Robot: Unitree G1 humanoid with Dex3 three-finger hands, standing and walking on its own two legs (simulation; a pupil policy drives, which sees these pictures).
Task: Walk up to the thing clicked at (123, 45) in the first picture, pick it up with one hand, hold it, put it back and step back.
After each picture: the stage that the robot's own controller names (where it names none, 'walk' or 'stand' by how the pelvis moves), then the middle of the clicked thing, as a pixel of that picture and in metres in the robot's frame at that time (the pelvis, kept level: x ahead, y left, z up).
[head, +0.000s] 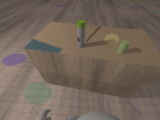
stand; (123, 47) +0.68 -0.26 +0.04
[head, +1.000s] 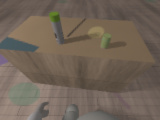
sink last; (105, 41) +0.64 -0.08 +0.07
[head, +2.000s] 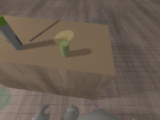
rise first; (65, 49) +0.49 +0.23 +0.07
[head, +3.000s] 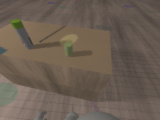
stand; (68, 49) +0.56 +0.22 +0.04
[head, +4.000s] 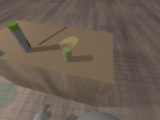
stand; (67, 54) +0.50 +0.21 +0.04
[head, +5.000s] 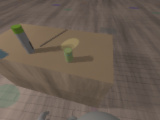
stand; (68, 55) +0.51 +0.21 +0.03
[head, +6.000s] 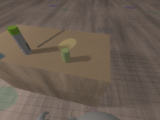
stand; (66, 55) +0.50 +0.23 +0.03
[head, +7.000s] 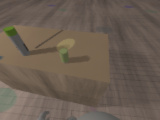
stand; (64, 56) +0.49 +0.24 +0.03
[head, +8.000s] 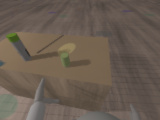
rise first; (65, 60) +0.47 +0.25 +0.04
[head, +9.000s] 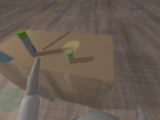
go down; (69, 56) +0.50 +0.24 +0.04
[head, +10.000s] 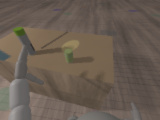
go down; (69, 56) +0.50 +0.23 +0.05
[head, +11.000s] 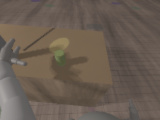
go down; (60, 58) +0.45 +0.22 +0.06
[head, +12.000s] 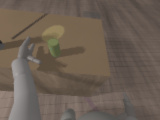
close in; (54, 48) +0.48 +0.23 +0.08
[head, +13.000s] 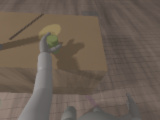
close; (53, 45) +0.51 +0.23 +0.10
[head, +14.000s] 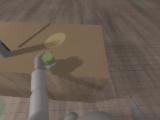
lift; (50, 62) +0.38 +0.27 +0.09
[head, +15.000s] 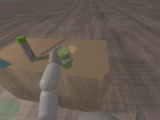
lift; (65, 58) +0.33 +0.17 +0.23
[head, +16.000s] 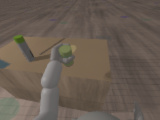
hold; (66, 56) +0.34 +0.16 +0.23
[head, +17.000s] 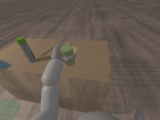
hold; (68, 55) +0.34 +0.16 +0.24
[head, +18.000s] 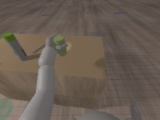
crouch; (60, 46) +0.44 +0.21 +0.22
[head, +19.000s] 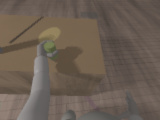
lower; (51, 51) +0.47 +0.24 +0.07
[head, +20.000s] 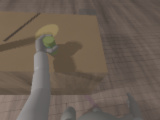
lower; (51, 46) +0.49 +0.24 +0.10
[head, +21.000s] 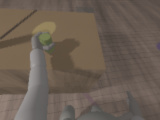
lower; (47, 44) +0.50 +0.25 +0.10
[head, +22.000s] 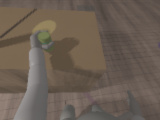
lower; (46, 42) +0.51 +0.25 +0.10
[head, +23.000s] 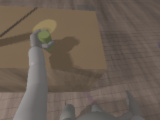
loosen; (46, 41) +0.51 +0.25 +0.10
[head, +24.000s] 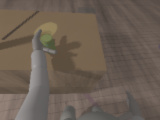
withdraw; (49, 45) +0.50 +0.24 +0.10
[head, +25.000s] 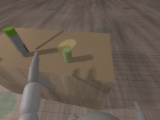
sink last; (67, 55) +0.49 +0.23 +0.07
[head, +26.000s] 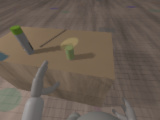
stand; (70, 53) +0.51 +0.23 +0.06
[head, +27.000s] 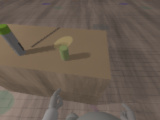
stand; (64, 53) +0.50 +0.24 +0.06
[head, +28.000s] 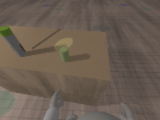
stand; (64, 54) +0.50 +0.24 +0.05
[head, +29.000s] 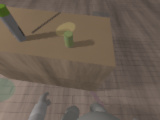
walk; (68, 39) +0.58 +0.19 +0.06
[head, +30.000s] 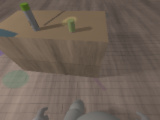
walk; (71, 26) +0.83 +0.26 +0.06
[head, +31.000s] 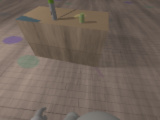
stand; (82, 18) +1.19 +0.19 +0.06
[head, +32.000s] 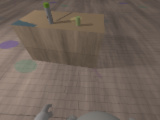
stand; (78, 21) +1.17 +0.22 +0.04
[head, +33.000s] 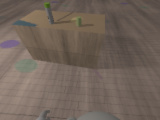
stand; (78, 21) +1.16 +0.21 +0.03
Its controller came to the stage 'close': yes
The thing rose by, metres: 0.20
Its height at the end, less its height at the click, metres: +0.00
